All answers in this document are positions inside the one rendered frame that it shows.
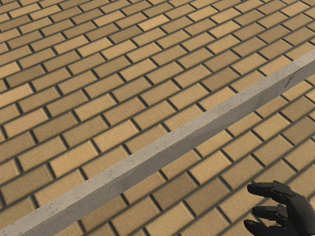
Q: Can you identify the right robot hand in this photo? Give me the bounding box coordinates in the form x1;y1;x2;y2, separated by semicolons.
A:
243;180;315;236

